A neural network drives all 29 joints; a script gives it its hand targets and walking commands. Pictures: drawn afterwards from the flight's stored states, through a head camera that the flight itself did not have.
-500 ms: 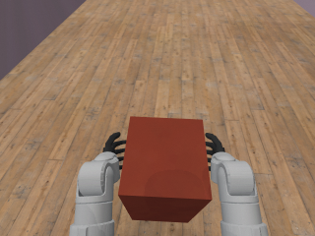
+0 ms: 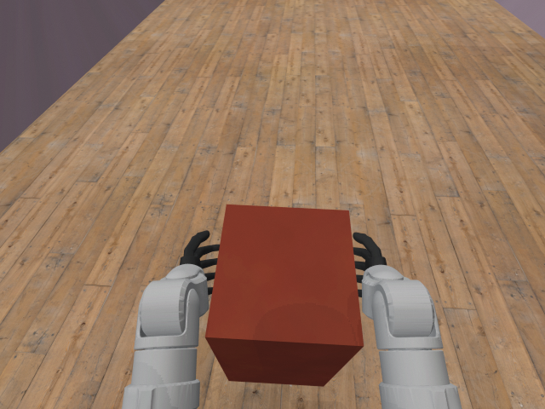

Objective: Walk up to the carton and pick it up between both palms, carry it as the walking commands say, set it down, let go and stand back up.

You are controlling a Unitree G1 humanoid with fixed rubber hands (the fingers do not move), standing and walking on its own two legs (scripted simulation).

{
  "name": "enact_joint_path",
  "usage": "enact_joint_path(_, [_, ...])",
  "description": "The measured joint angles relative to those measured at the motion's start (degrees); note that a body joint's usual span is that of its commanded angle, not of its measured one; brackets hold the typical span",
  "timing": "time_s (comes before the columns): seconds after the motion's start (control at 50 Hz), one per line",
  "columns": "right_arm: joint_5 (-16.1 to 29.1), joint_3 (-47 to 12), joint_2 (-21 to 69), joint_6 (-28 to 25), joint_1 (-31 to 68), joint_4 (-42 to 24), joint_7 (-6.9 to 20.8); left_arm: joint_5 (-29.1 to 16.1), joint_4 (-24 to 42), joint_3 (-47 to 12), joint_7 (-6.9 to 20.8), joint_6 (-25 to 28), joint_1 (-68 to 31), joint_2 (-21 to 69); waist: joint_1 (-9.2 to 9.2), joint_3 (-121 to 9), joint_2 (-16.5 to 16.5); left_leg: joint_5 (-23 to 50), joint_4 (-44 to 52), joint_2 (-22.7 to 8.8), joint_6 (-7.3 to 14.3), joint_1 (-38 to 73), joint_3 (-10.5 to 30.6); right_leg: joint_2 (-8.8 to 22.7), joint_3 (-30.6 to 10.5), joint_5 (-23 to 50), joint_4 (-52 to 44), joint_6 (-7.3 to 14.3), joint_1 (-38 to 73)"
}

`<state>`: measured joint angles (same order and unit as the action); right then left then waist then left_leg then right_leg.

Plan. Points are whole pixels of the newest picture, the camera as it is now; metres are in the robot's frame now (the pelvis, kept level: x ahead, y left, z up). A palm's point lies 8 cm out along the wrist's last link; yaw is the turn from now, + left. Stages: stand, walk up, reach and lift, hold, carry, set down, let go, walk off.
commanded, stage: carry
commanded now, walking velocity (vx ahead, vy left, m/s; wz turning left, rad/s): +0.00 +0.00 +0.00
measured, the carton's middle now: (281, 306) +0.28 +0.00 -0.01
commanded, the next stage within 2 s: none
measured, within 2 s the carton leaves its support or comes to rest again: neither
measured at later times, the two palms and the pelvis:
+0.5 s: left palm (181, 245) +0.33 +0.15 +0.09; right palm (356, 247) +0.33 -0.11 +0.08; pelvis +0.06 +0.02 +0.00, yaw +1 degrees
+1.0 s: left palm (204, 164) +0.57 +0.16 +0.05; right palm (328, 159) +0.59 -0.10 +0.04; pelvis +0.29 +0.00 +0.00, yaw +5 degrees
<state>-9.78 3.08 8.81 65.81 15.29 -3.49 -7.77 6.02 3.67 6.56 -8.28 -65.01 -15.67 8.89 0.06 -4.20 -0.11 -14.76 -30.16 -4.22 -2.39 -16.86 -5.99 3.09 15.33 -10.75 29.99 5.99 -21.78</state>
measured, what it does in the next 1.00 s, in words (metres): walks ahead: right foot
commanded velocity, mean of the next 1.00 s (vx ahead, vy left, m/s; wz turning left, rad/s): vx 0.48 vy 0.00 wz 0.00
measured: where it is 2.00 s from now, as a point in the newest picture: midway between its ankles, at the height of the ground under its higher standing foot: (272, 241)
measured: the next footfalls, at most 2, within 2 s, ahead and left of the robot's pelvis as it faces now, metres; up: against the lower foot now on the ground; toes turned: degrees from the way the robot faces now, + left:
right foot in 0.84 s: +0.26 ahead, -0.06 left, +0.00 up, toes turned -9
left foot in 1.12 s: +0.47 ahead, +0.11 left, +0.00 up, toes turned +12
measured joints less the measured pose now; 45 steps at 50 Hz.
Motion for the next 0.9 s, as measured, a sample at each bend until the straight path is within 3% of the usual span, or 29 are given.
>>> enact_joint_path(0.12, [0.56, -0.61, -0.23, -0.64, -0.97, -0.22, -0.35, -0.53, 0.24, -0.32, -0.16, 0.54, 0.84, -0.19, -0.11, 0.22, -0.30, 0.27, 0.26, -0.43, 0.06, -0.34, 0.06, -0.64, 0.14, 0.79, -1.43, 0.26, 0.18])
enact_joint_path(0.2, [1.52, -0.94, -0.63, -0.09, -2.82, -2.79, -0.45, -1.69, 2.49, -2.00, -1.35, -0.54, 2.06, -0.46, -0.16, 0.46, -1.04, -7.04, -0.01, 0.41, 1.86, -0.71, -0.17, -0.44, 0.35, 2.49, -5.08, 0.11, 1.26])
enact_joint_path(0.32, [2.58, -1.71, -0.71, 2.24, -3.39, -6.20, -1.14, -2.47, 6.53, -2.42, -2.03, -3.24, 2.82, -0.63, -0.29, 0.60, -2.22, -3.18, 5.72, 2.00, 2.90, 2.46, -1.15, 0.58, -0.51, 2.74, -6.72, -1.20, 2.47])
enact_joint_path(0.44, [1.82, -1.43, -0.48, 4.61, -2.31, -5.82, -0.77, -3.15, 6.03, -1.16, -2.74, -5.65, 1.41, -0.37, 0.13, -1.54, -1.44, 0.11, 5.84, 2.52, 2.14, 4.73, -1.12, 1.70, -2.85, -9.02, 3.23, -5.54, 0.98])
enact_joint_path(0.5, [1.66, -0.77, -0.43, 5.43, -1.91, -5.51, -0.69, -3.61, 5.03, -0.70, -3.20, -6.25, 0.51, -0.15, -0.33, -2.10, -0.04, -3.55, 3.05, 1.96, 1.55, 5.51, -0.42, 1.14, -2.53, -5.07, 1.15, -4.07, 3.53])
enact_joint_path(0.56, [1.75, 0.65, -0.44, 5.91, -1.80, -5.87, -0.63, -3.42, 3.54, -1.22, -3.36, -6.18, -0.66, 0.16, -0.68, -2.54, 1.58, -6.69, -1.88, 0.55, 1.80, 4.39, 0.23, 0.14, -0.97, -7.18, 1.57, -3.00, 5.32])
enact_joint_path(0.66, [2.19, 0.91, -0.33, 5.66, -1.44, -5.30, -0.57, -2.59, 3.97, -1.17, -3.19, -6.69, -0.80, 0.20, -1.00, -2.15, -1.05, -6.38, 1.36, 2.30, 2.29, 5.50, -1.28, 1.09, -1.05, -11.05, 2.06, -3.98, 7.53])
enact_joint_path(0.72, [2.29, 0.29, 0.02, 5.49, 0.10, -4.71, -0.53, -3.20, 6.80, -0.38, -3.72, -7.31, 0.21, -0.10, -0.78, -2.36, -1.71, -8.44, 2.58, 3.06, 2.26, 7.14, -2.80, 2.57, -3.47, -13.62, 12.68, -5.32, 2.43])
enact_joint_path(0.76, [1.96, -0.27, 0.15, 5.18, 0.49, -4.95, -0.55, -3.64, 7.73, 0.12, -3.75, -6.88, 0.50, -0.19, -0.30, -2.51, -0.33, -9.74, 2.81, 2.34, 2.25, 7.62, -2.82, 1.06, -5.47, -18.16, 19.43, -5.89, -2.72])
enact_joint_path(0.8, [1.78, -0.73, 0.15, 5.29, 0.40, -6.46, -0.96, -4.12, 8.17, 0.86, -3.46, -6.33, 0.02, 0.05, 0.06, -1.71, 0.98, -11.16, 2.83, 1.36, 1.69, 8.71, -2.40, -0.57, -5.62, -17.51, 16.46, -5.68, -5.52])
enact_joint_path(0.84, [1.59, -0.35, 0.10, 5.28, 0.28, -7.71, -1.29, -3.96, 7.47, 0.88, -2.97, -5.61, -1.11, 0.32, 0.35, -0.56, 1.95, -13.66, 0.07, 0.19, 0.93, 9.55, -1.37, -1.95, -3.86, -9.17, 7.15, -4.16, -4.13])
enact_joint_path(0.86, [1.54, 0.44, -0.05, 4.93, -0.13, -8.26, -1.30, -3.74, 6.19, 0.27, -2.79, -4.76, -1.84, 0.54, 0.44, 0.15, 2.97, -14.94, -4.74, -1.24, 0.73, 8.42, -0.57, -2.64, -2.43, -6.27, 6.33, -2.34, -2.53])
enact_joint_path(0.9, [2.01, 1.48, -0.35, 3.84, -1.44, -8.87, -1.24, -3.19, 4.25, -1.00, -2.66, -3.38, -2.59, 0.75, 0.02, 1.28, 2.67, -15.30, -20.63, -0.71, 0.58, 2.09, 2.33, -2.91, -0.98, -9.01, 6.07, -0.88, -0.10])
